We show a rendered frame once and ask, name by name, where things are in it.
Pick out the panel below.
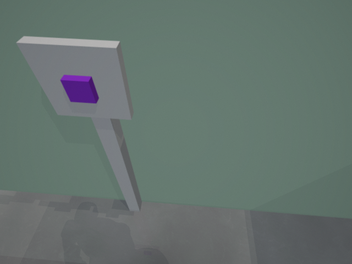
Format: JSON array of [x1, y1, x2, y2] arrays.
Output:
[[16, 36, 142, 212]]

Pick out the button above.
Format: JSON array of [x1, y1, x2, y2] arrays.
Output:
[[60, 75, 99, 103]]

